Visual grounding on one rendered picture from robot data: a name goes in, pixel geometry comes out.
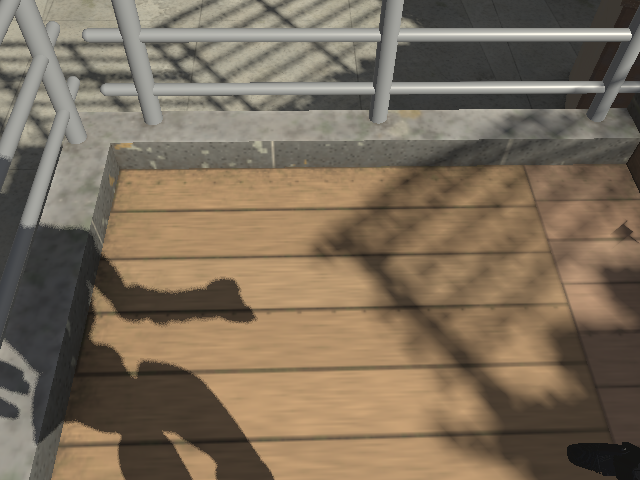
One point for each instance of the right robot hand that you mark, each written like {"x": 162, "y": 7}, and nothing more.
{"x": 622, "y": 461}

